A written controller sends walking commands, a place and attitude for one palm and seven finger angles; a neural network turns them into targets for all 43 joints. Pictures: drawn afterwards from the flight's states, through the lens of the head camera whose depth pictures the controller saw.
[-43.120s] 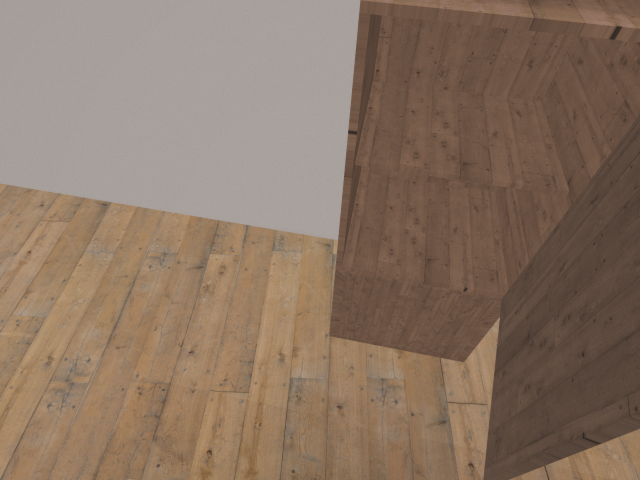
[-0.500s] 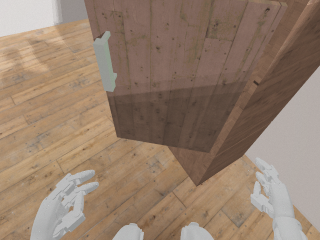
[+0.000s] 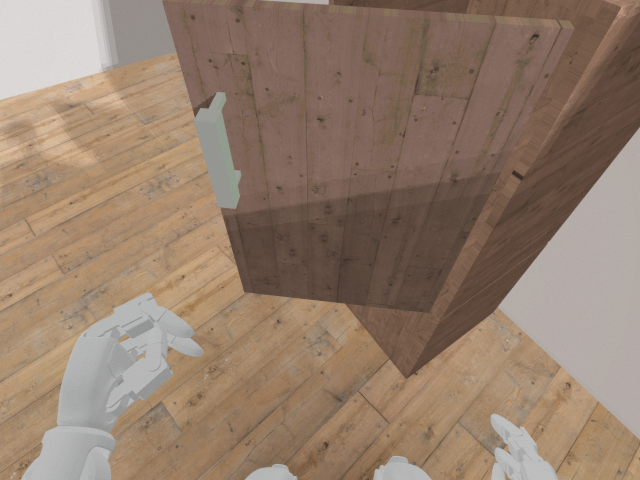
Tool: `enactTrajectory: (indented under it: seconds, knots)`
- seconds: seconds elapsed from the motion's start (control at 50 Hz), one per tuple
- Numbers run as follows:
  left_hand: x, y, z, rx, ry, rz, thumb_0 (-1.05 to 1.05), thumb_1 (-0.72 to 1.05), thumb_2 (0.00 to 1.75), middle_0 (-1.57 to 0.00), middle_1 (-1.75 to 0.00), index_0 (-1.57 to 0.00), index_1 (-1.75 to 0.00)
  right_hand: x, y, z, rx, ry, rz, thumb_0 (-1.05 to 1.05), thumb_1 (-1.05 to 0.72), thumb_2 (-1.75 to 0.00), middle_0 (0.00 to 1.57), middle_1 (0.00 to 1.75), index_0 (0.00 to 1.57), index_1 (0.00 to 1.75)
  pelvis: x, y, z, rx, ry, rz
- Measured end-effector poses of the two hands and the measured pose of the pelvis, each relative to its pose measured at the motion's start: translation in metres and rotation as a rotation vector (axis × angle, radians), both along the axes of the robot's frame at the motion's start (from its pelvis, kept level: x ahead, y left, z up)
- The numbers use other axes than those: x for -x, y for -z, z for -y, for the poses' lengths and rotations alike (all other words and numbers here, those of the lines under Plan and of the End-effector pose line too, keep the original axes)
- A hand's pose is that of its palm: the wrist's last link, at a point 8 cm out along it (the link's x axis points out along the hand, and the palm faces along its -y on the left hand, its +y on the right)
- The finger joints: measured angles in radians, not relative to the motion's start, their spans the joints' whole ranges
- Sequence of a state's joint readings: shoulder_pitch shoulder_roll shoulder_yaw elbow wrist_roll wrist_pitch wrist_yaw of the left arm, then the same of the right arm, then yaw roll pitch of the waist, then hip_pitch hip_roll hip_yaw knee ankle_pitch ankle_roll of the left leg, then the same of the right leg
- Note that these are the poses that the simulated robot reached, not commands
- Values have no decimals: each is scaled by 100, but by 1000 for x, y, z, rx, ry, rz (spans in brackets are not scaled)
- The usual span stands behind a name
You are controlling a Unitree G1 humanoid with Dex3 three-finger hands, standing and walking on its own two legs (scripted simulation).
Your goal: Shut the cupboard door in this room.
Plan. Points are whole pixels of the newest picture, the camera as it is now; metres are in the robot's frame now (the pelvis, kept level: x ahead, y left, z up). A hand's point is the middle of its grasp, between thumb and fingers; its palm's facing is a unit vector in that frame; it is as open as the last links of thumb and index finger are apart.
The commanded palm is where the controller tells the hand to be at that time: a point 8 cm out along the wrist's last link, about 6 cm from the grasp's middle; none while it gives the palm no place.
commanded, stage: raise the hand and make a fist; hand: left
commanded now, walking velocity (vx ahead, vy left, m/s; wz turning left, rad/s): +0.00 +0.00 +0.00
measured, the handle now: (224, 152) +0.49 +0.17 +0.14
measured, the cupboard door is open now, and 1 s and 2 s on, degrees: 49 49 49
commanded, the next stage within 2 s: bring the fist close to the handle in 0.94 s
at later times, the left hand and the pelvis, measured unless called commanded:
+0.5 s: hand (169, 316) +0.25 +0.17 +0.13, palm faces -0.04 -1.00 -0.07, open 3.1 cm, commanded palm +0.23 +0.22 +0.14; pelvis +0.03 -0.02 +0.03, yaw +0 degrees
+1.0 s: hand (162, 322) +0.24 +0.17 +0.15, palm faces +0.01 -1.00 -0.07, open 3.1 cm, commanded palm +0.21 +0.21 +0.14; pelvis +0.01 -0.03 +0.04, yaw +0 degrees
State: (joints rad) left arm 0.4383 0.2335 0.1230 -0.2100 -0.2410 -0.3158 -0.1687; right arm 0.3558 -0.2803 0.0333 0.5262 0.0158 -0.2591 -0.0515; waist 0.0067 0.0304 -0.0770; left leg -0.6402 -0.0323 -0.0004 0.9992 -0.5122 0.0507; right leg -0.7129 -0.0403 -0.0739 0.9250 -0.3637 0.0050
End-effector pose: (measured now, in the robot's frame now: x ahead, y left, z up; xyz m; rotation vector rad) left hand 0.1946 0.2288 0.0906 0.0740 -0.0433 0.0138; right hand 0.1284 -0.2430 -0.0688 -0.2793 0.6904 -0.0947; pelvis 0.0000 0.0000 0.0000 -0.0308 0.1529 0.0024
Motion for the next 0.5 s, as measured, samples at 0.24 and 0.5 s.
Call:
enactTrajectory:
  seconds: [0.24,0.5]
  knots:
    - [-26,-27,-5,6,-4,-11,2,90,90,-114,-132,-114,-133,-80,-43,-14,-45,-24,205,2,-91,-90,20,30,20,30,-26,-16,5,-1,3,30]
    - [-40,-40,3,0,53,-82,1,90,90,-128,-148,-128,-148,-79,-38,-17,-88,-52,142,2,-90,-90,20,30,21,30,-31,-28,16,-10,-2,65]
